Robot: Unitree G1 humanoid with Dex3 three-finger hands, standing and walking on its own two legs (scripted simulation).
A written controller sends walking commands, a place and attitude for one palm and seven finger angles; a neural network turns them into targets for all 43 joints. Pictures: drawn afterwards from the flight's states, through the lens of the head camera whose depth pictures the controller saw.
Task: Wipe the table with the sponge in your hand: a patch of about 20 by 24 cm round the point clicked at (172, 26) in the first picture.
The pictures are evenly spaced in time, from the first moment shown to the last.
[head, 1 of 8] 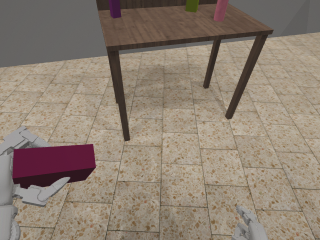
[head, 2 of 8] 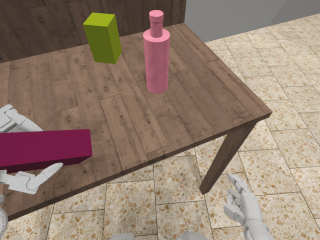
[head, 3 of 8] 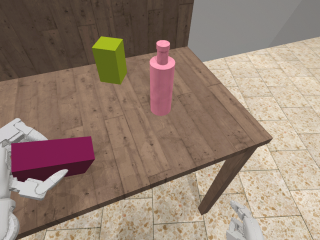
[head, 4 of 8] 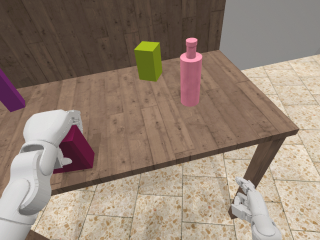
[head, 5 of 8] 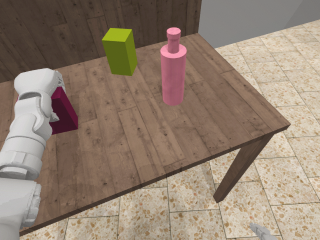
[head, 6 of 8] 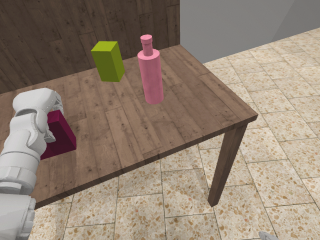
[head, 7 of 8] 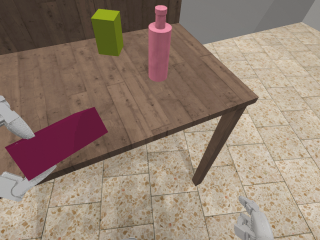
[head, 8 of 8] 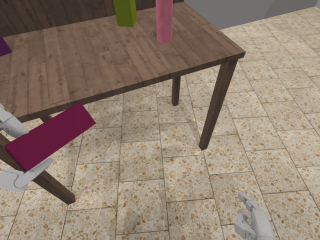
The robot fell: no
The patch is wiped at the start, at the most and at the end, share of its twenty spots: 0.00 1.00 1.00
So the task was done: yes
